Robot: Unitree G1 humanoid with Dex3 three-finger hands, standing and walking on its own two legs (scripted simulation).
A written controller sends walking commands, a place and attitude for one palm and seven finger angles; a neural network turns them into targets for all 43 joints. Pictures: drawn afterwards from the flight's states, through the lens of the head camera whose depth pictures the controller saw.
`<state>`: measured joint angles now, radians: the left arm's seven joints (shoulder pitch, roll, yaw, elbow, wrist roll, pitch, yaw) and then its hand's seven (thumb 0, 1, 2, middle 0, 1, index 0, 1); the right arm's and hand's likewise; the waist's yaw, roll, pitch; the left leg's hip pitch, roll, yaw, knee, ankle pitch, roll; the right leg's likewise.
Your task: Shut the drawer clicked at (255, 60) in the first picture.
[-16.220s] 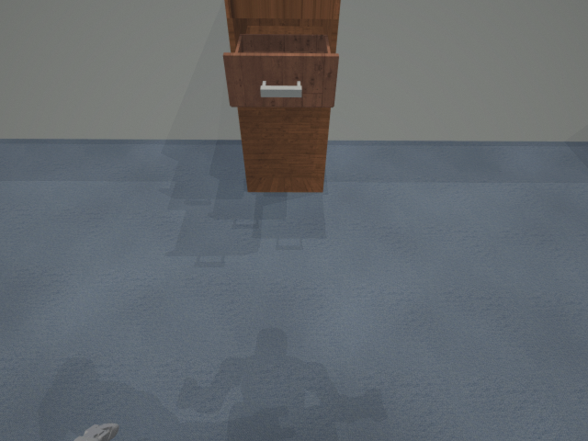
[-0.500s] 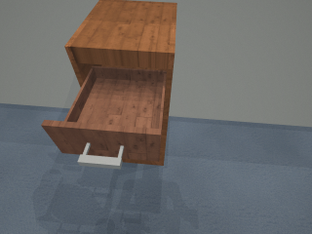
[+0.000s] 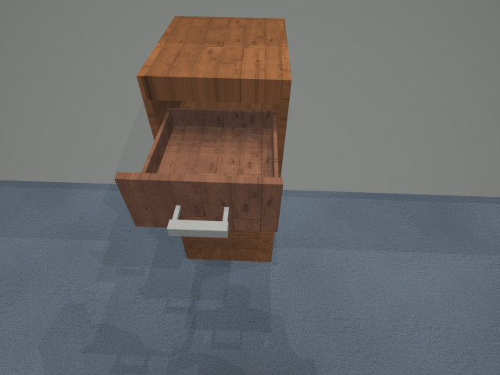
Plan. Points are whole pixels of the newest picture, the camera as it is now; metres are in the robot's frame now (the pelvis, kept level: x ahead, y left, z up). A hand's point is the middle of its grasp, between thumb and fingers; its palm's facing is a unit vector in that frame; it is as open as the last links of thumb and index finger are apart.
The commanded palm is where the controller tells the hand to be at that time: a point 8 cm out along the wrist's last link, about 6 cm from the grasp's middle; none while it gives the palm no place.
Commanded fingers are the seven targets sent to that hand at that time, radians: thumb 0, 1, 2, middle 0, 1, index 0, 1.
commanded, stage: come to a stop and stand still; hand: left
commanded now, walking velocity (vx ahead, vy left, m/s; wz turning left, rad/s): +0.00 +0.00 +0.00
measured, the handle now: (200, 219) +0.42 +0.12 -0.03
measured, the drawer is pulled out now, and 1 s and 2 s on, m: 0.29 0.29 0.29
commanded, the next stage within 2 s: look again from close up in 0.94 s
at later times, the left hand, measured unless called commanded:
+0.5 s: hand out of the picture -0.15 +0.18 -0.16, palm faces +0.05 -0.98 -0.19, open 7.4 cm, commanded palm none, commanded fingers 0.00 0.90 0.90 -0.20 -0.30 -0.20 -0.30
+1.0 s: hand out of the picture -0.14 +0.22 -0.16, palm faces +0.03 -0.98 -0.20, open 7.4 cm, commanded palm none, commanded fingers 0.00 0.90 0.90 -0.20 -0.30 -0.20 -0.30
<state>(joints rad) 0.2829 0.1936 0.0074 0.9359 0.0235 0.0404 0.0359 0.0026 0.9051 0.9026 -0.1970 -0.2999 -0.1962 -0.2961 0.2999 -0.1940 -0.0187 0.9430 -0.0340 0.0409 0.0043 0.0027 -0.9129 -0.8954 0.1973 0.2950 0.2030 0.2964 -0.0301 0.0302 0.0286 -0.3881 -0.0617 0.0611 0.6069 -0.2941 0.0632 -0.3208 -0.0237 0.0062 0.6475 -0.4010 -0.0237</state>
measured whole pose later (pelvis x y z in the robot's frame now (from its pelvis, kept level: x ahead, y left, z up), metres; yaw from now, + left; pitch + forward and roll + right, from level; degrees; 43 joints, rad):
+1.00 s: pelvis -0.13 +0.05 +0.01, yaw +0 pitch -1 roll +0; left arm 0.33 0.15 0.00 1.08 0.01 0.00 0.04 0.00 0.91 0.90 -0.19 -0.30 -0.19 -0.30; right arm 0.33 -0.12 0.01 1.11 -0.02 0.01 -0.02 0.00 -0.91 -0.90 0.20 0.29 0.20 0.30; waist 0.00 0.00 0.02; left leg -0.24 -0.01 0.04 0.44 -0.19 0.03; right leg -0.21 -0.02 -0.07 0.47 -0.24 -0.02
